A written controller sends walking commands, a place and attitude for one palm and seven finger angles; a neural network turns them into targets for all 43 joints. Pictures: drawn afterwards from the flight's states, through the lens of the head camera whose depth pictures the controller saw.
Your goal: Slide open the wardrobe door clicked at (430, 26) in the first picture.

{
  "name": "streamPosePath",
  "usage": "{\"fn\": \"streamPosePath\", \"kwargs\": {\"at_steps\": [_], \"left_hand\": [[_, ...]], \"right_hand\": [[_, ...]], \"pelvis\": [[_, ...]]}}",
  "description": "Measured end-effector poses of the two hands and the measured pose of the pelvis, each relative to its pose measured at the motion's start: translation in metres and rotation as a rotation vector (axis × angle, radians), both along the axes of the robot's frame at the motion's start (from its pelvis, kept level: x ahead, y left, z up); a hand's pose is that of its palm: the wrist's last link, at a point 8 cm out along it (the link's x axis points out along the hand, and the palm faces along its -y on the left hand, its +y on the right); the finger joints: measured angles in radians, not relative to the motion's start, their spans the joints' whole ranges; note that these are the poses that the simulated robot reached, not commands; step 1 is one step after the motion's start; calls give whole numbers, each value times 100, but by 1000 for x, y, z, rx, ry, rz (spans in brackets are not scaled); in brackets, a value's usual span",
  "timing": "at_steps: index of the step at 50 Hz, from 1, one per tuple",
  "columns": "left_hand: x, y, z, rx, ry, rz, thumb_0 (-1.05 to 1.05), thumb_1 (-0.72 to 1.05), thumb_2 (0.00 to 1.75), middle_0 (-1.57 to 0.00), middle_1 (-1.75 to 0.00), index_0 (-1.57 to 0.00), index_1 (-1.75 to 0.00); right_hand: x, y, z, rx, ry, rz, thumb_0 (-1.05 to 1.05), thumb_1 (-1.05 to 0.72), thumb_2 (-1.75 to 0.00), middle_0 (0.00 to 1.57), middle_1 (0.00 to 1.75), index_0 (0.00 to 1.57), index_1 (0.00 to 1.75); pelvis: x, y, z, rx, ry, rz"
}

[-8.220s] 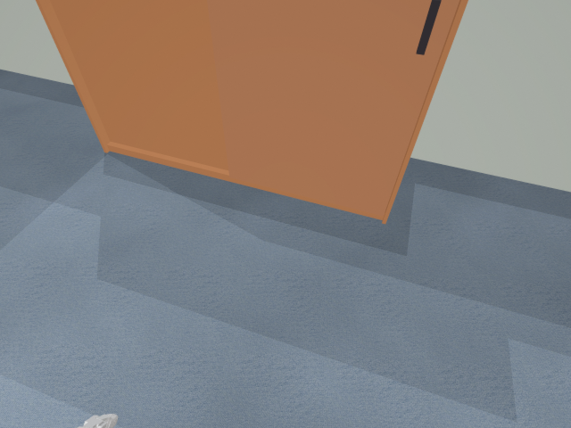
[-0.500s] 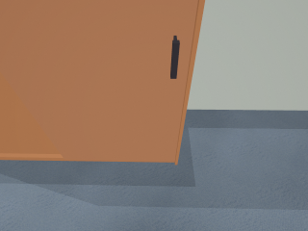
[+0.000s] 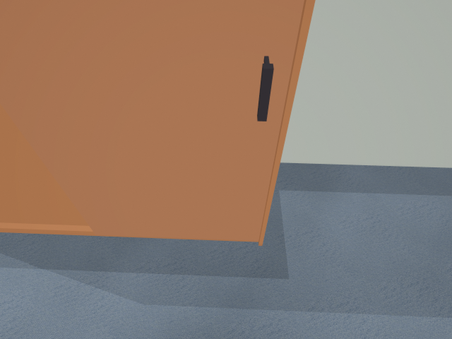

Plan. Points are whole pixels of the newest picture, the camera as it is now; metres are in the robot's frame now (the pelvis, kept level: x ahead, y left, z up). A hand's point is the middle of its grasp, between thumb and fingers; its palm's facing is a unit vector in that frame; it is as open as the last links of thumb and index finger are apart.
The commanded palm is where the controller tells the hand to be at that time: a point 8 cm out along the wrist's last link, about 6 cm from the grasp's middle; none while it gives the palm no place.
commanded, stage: look again from close up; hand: right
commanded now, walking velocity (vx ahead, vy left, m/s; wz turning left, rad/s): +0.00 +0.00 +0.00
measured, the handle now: (264, 89) +0.64 -0.05 +0.11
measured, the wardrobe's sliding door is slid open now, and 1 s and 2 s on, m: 0.00 0.00 0.00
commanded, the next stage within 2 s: shuffle to correct the standing spot in 0.66 s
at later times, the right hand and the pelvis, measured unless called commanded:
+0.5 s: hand out of the picture +0.00 -0.15 -0.18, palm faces +0.04 +0.99 -0.16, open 7.4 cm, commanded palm none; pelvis +0.02 +0.01 +0.00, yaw +0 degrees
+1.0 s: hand out of the picture +0.01 -0.13 -0.18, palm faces +0.05 +0.99 -0.16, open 7.4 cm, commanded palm none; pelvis +0.05 +0.02 -0.01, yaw +0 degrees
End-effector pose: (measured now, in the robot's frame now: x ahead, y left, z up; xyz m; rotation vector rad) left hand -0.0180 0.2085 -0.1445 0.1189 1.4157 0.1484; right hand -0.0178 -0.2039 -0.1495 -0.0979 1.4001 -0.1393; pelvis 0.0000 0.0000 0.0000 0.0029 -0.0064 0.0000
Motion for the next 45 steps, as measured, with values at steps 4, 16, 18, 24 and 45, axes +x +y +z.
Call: {"fn": "streamPosePath", "kwargs": {"at_steps": [4, 16, 18, 24, 45], "left_hand": [[4, 1, 0, 0, 2, -1, 1, 92, 90, -20, -29, -20, -30], [18, 6, 1, 7, 3, -10, 1, 92, 90, -20, -29, -20, -30], [20, 7, 1, 8, 1, -12, 1, 92, 90, -20, -29, -20, -30], [26, 9, 0, 10, -2, -16, 1, 92, 90, -20, -29, -20, -30], [32, 16, -4, -4, 6, -10, 1, 91, 90, -20, -29, -20, -30]], "right_hand": [[5, -1, 1, -4, 1, 1, 1, -91, -90, 20, 29, 20, 30], [12, 3, 1, -2, 15, -4, 0, -91, -90, 20, 29, 20, 30], [13, 4, 1, -1, 19, -5, 0, -91, -90, 20, 29, 20, 30], [15, 5, 2, -2, 24, -9, 0, -91, -90, 20, 29, 20, 30], [21, 13, 1, -11, 33, -16, 0, -91, -90, 20, 29, 20, 30]], "pelvis": [[4, 1, 0, -1, 1, 0], [16, 3, 1, -3, 1, 1], [18, 4, 1, -4, 1, 1], [22, 5, 1, -5, 1, 1], [35, 16, -1, -13, -1, 3]]}}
